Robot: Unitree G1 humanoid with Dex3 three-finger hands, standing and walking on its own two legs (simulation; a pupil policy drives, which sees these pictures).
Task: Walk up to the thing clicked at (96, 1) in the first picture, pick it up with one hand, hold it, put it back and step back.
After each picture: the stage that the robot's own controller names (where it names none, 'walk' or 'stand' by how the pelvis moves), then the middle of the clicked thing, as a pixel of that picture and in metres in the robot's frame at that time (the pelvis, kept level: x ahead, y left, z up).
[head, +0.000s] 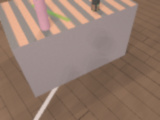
stand; (95, 2) +1.17 -0.10 -0.12
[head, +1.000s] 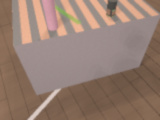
rise first; (111, 7) +1.05 -0.15 -0.10
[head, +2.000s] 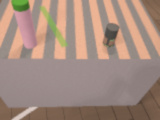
rise first; (110, 35) +0.70 -0.12 -0.08
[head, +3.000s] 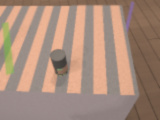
stand; (59, 62) +0.50 +0.14 -0.08
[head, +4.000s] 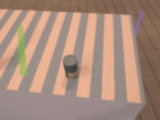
stand; (70, 67) +0.51 +0.09 -0.12
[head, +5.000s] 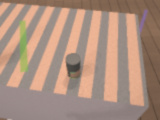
stand; (73, 66) +0.50 +0.06 -0.11
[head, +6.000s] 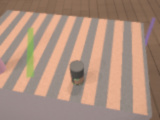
stand; (77, 73) +0.49 +0.06 -0.12
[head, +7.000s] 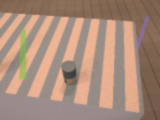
stand; (69, 73) +0.49 +0.10 -0.12
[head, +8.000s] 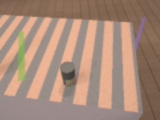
stand; (68, 74) +0.49 +0.10 -0.12
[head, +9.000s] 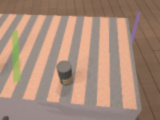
rise first; (65, 73) +0.48 +0.12 -0.12
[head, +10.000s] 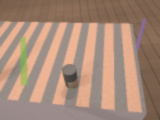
go down; (70, 77) +0.48 +0.11 -0.11
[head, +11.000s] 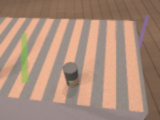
go down; (71, 75) +0.48 +0.11 -0.11
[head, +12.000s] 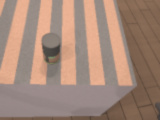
go down; (51, 49) +0.50 +0.09 -0.04
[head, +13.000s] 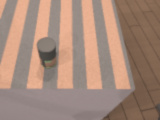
approach; (47, 53) +0.49 +0.11 -0.04
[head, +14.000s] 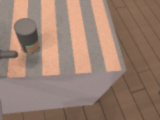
close; (28, 37) +0.51 +0.12 +0.00
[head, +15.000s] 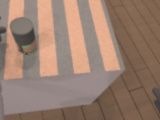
close; (24, 37) +0.51 +0.12 +0.00
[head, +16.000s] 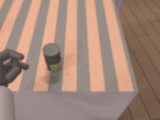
lift; (52, 58) +0.50 +0.11 -0.03
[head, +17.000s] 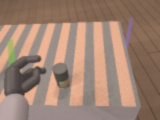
close; (61, 76) +0.49 +0.12 -0.08
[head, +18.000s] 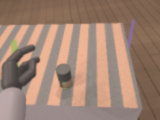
stand; (64, 76) +0.49 +0.11 -0.09
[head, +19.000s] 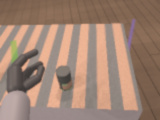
stand; (64, 78) +0.48 +0.11 -0.10
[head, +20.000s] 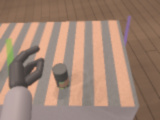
stand; (61, 76) +0.49 +0.12 -0.10
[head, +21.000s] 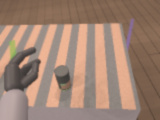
stand; (63, 78) +0.48 +0.12 -0.10
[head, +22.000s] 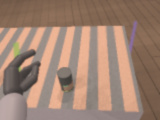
stand; (65, 80) +0.48 +0.11 -0.10
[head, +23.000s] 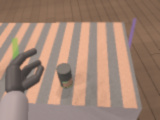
stand; (65, 76) +0.49 +0.11 -0.10
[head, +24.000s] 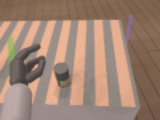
stand; (62, 75) +0.49 +0.11 -0.10
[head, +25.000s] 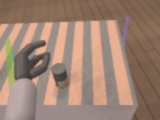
stand; (60, 76) +0.49 +0.12 -0.10
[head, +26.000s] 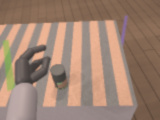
stand; (59, 77) +0.49 +0.12 -0.10
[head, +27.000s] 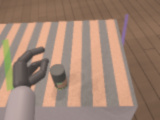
stand; (59, 77) +0.48 +0.12 -0.10
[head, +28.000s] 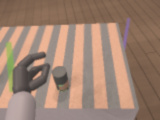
stand; (61, 79) +0.48 +0.12 -0.10
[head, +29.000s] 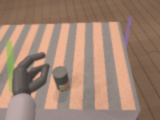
stand; (61, 79) +0.47 +0.12 -0.10
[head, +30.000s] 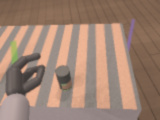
stand; (64, 78) +0.48 +0.12 -0.10
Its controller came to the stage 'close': yes
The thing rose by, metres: 0.00
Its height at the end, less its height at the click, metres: +0.00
